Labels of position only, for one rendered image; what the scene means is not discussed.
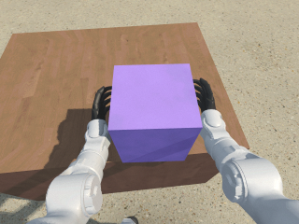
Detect pedestal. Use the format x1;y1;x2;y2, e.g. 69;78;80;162
0;22;250;202

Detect left robot upper arm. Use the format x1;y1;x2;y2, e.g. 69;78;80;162
26;173;103;224

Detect left robot hand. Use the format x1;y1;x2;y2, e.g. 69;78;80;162
91;86;112;120

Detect left robot forearm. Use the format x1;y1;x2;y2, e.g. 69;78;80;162
45;119;111;213

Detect carton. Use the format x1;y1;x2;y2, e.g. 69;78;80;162
107;63;203;163

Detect right robot hand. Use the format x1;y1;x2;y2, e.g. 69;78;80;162
192;78;217;114

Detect right robot upper arm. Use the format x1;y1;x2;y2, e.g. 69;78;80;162
221;158;299;224

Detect right robot forearm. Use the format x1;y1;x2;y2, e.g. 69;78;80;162
199;109;283;190

